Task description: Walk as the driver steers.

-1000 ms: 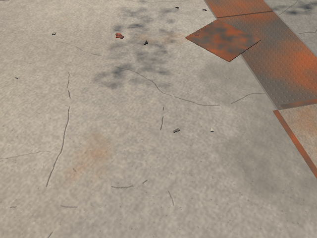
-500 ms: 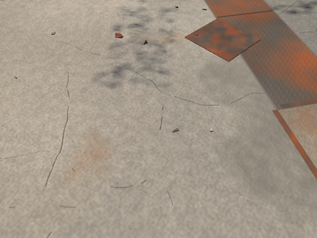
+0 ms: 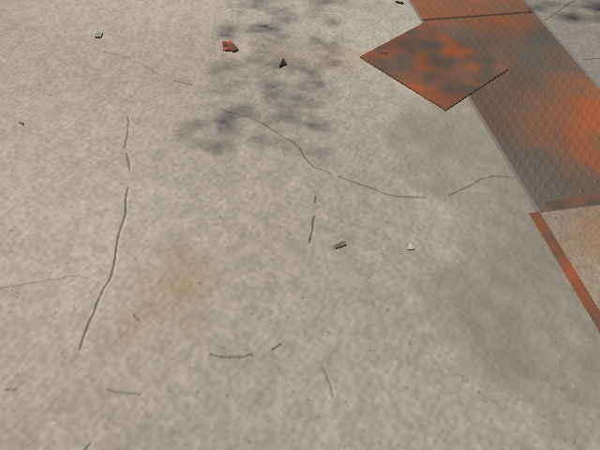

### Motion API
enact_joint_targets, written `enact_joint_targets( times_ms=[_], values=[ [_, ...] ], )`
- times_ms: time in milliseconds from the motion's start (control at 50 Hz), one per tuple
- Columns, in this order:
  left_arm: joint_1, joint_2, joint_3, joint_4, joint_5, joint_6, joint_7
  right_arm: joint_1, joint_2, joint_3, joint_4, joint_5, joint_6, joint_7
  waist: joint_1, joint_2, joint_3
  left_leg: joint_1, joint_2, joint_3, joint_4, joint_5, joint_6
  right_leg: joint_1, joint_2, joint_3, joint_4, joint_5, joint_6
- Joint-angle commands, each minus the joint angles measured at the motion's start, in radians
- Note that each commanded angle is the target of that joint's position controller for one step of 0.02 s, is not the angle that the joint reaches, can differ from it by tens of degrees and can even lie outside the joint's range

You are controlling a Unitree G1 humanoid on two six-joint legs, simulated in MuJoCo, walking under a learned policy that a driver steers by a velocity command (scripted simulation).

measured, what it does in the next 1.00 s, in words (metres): steps on the spot: right foot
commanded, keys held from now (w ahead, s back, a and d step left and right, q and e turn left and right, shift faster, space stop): no key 1.00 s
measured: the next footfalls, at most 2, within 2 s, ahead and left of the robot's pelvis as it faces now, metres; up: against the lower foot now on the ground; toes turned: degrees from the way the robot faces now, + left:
right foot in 0.26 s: +0.08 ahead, -0.11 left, +0.00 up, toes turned -2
right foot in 1.64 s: +0.19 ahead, -0.13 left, +0.00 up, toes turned -4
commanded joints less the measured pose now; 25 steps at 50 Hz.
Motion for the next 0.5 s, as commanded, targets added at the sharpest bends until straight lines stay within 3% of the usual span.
enact_joint_targets(
  times_ms=[20,40,80,100,160,220,260,280,300,320,400,500],
  values=[
    [0.046,0.017,0.003,-0.046,0.005,0.017,0.004,0.313,-0.114,-0.013,0.063,0.007,0.009,-0.005,-0.065,0.14,-0.102,0.272,0.388,-0.45,-0.272,0.623,0.227,-0.27,-0.007,0.04,0.45,-0.102,0.004],
    [0.006,-0.009,-0.004,-0.057,0.023,0.024,0.001,0.214,-0.088,-0.001,0.038,0.007,0.009,-0.006,-0.042,0.103,-0.023,0.172,0.348,-0.383,-0.304,0.511,0.198,-0.284,-0.027,0.049,0.433,-0.07,0.003],
    [-0.008,-0.011,-0.004,-0.059,0.022,0.034,-0.007,0.132,-0.047,0.023,0.018,-0.004,0.01,-0.014,0.008,0.1,0.025,0.077,0.268,-0.261,-0.351,0.481,0.133,-0.23,-0.058,0.049,0.29,0.011,0.008],
    [0.012,-0.018,-0.007,-0.049,0.017,0.041,-0.007,0.122,-0.041,0.03,0.018,-0.008,0.008,-0.017,0.026,0.11,0.016,0.071,0.235,-0.21,-0.346,0.513,0.112,-0.193,-0.052,0.03,0.211,0.025,0.014],
    [0.0,-0.007,-0.007,-0.04,0.002,0.058,0.003,0.171,-0.063,0.035,0.029,-0.013,0.004,-0.019,0.018,0.11,-0.027,0.135,0.219,-0.188,-0.315,0.509,0.106,-0.155,-0.03,0.002,0.032,0.034,0.026],
    [-0.037,-0.008,-0.01,-0.04,0.002,0.066,0.005,0.148,-0.07,0.035,0.023,0.004,0.02,-0.017,0.03,0.126,-0.022,0.055,0.197,-0.196,-0.329,0.172,0.078,-0.057,-0.036,-0.01,-0.157,0.244,0.022],
    [-0.086,0.007,-0.01,-0.052,0.017,0.062,0.0,0.151,-0.058,0.031,0.021,0.01,0.029,-0.011,0.017,0.106,0.029,-0.045,0.154,-0.202,-0.37,-0.136,0.013,0.006,-0.09,0.051,-0.26,0.36,0.021],
    [-0.098,0.035,-0.007,-0.057,0.018,0.054,-0.002,0.169,-0.043,0.029,0.023,0.013,0.034,-0.008,-0.005,0.074,0.076,-0.056,0.122,-0.192,-0.39,-0.18,-0.007,-0.038,-0.118,0.085,-0.279,0.337,0.013],
    [-0.11,0.049,-0.001,-0.043,0.006,0.051,-0.003,0.198,-0.016,0.031,0.035,0.012,0.041,-0.007,-0.02,-0.017,0.123,0.025,0.094,-0.161,-0.374,-0.101,-0.016,-0.152,-0.109,0.086,-0.286,0.291,0.002],
    [-0.123,0.032,-0.003,-0.042,0.003,0.045,-0.003,0.213,-0.015,0.03,0.046,0.005,0.041,-0.008,-0.024,-0.034,0.121,0.098,0.096,-0.156,-0.337,-0.008,-0.015,-0.18,-0.11,0.089,-0.306,0.313,0.002],
    [-0.123,0.035,0.0,-0.039,-0.003,0.023,0.006,0.235,-0.029,0.025,0.06,0.001,0.029,-0.01,-0.027,0.006,0.03,0.204,0.11,-0.149,-0.287,0.185,-0.007,-0.12,-0.118,0.087,-0.324,0.429,-0.004],
    [-0.118,0.033,0.003,-0.033,-0.002,0.023,0.008,0.229,-0.021,0.025,0.069,0.003,0.03,-0.014,-0.025,0.034,0.022,0.216,0.111,-0.141,-0.282,0.209,-0.011,-0.1,-0.119,0.079,-0.326,0.464,-0.009]
  ],
)
Velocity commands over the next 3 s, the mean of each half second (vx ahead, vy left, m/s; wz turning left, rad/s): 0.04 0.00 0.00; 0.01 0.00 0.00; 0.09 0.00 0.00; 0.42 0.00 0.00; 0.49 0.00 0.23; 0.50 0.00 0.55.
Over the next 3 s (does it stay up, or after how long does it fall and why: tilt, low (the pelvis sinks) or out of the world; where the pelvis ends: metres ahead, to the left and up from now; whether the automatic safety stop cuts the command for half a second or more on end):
stays up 0.83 -0.01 0.02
